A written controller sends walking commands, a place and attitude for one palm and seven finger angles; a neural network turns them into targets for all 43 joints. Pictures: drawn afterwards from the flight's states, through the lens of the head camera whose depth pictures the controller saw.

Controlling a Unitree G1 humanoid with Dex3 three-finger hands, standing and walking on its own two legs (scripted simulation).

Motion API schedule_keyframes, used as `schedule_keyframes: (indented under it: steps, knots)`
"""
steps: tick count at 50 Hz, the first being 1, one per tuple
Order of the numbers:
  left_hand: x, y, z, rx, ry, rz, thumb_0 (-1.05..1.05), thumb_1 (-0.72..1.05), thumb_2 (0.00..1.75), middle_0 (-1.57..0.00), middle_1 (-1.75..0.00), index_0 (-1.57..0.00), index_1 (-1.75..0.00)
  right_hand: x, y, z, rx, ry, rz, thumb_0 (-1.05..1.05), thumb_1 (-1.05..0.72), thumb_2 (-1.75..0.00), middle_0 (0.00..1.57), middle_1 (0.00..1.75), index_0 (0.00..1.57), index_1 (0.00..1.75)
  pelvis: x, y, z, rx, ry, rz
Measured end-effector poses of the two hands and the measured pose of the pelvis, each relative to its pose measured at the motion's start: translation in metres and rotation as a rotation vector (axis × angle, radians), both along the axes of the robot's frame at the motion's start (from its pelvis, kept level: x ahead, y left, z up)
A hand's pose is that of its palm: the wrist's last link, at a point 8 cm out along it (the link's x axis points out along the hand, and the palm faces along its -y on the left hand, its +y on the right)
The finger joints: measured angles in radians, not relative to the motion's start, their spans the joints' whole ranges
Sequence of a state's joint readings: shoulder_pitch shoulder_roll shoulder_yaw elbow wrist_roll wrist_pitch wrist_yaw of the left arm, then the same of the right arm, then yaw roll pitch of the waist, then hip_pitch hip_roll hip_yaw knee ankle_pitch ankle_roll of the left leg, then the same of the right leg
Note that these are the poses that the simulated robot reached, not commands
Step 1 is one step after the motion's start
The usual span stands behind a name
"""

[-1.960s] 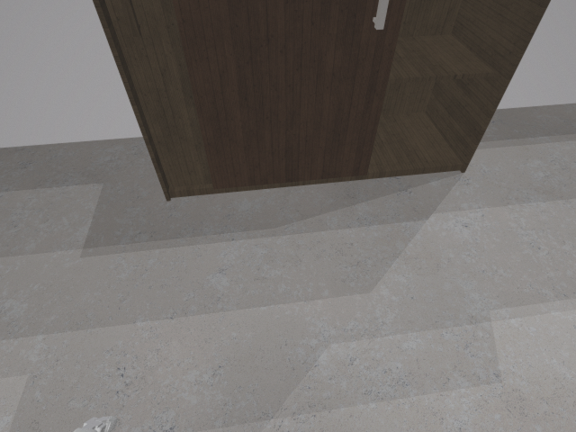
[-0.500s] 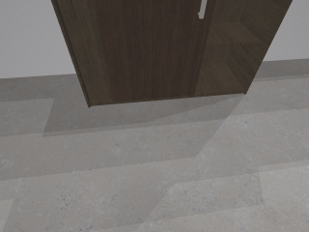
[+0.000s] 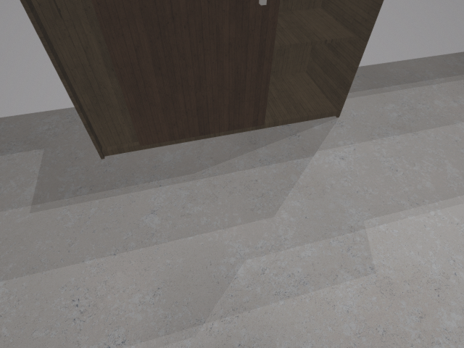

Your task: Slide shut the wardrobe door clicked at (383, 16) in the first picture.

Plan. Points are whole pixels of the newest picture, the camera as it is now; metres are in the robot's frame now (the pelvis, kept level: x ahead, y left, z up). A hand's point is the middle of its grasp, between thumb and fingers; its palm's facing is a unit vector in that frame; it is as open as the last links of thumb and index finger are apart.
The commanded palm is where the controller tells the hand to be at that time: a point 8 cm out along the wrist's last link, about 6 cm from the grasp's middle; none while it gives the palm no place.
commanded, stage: walk to a spot facing it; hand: left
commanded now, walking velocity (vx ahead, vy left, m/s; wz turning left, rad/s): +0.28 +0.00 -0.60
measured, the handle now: out of the picture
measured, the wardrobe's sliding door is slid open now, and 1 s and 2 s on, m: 0.54 0.54 0.54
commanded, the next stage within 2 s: none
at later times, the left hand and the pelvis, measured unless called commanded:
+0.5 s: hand out of the picture +0.09 +0.22 -0.16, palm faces -0.11 -0.97 -0.19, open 7.4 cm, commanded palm none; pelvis +0.11 +0.02 +0.01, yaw -14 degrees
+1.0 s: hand (235, 191) +0.53 +0.03 -0.16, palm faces -0.61 -0.78 -0.15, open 7.4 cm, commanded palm none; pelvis +0.30 -0.02 +0.00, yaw -33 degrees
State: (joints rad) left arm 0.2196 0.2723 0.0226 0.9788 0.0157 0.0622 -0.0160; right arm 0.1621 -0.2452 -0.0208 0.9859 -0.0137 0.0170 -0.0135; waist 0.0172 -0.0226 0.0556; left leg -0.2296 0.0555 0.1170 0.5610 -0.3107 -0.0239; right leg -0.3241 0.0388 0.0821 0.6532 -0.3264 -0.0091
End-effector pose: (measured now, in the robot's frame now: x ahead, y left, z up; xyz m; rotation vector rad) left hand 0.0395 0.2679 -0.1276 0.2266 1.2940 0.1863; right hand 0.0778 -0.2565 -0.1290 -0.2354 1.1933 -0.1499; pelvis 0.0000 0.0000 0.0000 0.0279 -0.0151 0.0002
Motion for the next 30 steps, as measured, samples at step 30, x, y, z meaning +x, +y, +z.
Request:
schedule_keyframes:
  steps: [30]
  knots:
    - [0.144, 0.022, -0.018, -0.067, 0.145, -0.192, 0.01, 0.90, 0.90, -0.20, -0.30, -0.20, -0.30, 0.119, 0.037, 0.030, -0.023, -0.212, -0.248, 0.00, -0.91, -0.90, 0.20, 0.29, 0.21, 0.30, 0.149, 0.038, 0.002, -0.042, 0.034, -0.339]
